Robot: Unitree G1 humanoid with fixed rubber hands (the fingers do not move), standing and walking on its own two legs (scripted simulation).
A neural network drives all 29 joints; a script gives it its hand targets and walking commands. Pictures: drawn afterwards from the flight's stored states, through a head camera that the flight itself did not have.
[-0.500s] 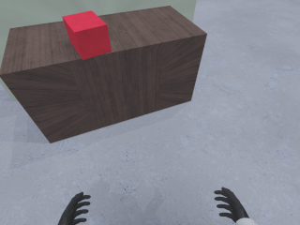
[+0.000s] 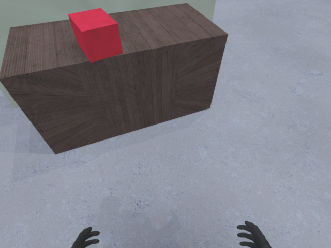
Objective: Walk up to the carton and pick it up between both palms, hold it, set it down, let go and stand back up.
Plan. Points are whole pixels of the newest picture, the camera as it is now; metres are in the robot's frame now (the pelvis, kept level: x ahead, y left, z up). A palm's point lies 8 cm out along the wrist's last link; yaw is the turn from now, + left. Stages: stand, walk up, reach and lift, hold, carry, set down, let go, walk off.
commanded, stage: stand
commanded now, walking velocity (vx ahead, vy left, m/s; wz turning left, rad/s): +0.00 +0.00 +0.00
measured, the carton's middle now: (96, 34) +1.12 +0.35 -0.02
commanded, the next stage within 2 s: walk up in 1.56 s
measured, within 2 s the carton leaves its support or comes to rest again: neither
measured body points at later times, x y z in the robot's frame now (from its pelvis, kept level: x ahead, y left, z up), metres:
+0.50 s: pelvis +0.00 +0.00 +0.00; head +0.01 +0.00 +0.45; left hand +0.11 +0.23 -0.12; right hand +0.11 -0.23 -0.11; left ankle +0.01 +0.12 -0.72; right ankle +0.01 -0.12 -0.72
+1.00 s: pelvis +0.00 +0.00 +0.01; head +0.01 +0.00 +0.46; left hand +0.08 +0.23 -0.13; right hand +0.08 -0.24 -0.12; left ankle +0.01 +0.12 -0.72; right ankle +0.01 -0.12 -0.72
